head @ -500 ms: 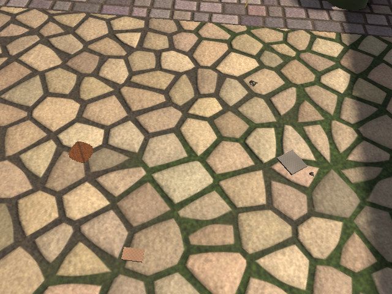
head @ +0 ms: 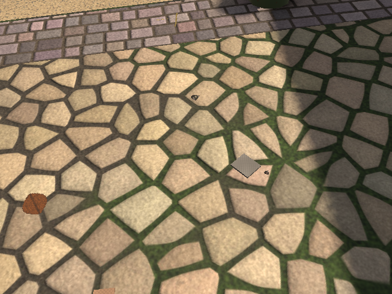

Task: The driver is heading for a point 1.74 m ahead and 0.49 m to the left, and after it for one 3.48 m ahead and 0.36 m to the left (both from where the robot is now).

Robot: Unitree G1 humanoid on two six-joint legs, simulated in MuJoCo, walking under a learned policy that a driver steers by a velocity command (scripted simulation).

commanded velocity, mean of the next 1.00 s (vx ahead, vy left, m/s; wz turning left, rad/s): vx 0.43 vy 0.00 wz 0.42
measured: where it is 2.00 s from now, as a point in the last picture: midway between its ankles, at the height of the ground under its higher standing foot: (113, 176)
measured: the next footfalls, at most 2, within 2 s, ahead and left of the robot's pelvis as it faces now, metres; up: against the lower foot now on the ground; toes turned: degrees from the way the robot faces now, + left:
left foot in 0.26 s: +0.12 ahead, +0.16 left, +0.00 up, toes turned +10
right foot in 0.74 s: +0.52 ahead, +0.07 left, +0.00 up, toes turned +26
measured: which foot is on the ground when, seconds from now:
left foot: up 0.00-0.24, down 0.26-0.74, up 0.76-1.00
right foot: down 0.00-0.26, up 0.28-0.72, down 0.74-1.00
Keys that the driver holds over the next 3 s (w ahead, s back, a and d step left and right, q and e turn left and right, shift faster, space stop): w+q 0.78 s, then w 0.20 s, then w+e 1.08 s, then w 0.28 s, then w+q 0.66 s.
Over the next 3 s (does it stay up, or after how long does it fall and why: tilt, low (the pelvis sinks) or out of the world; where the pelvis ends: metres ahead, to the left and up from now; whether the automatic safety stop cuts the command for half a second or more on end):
stays up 1.46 0.34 0.00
